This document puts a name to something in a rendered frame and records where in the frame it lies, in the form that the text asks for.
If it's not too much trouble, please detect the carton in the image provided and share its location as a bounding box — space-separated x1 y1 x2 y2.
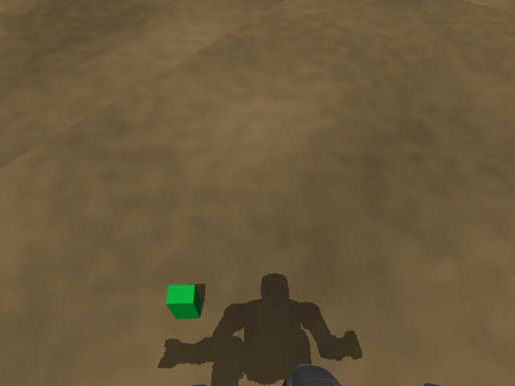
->
166 285 201 319

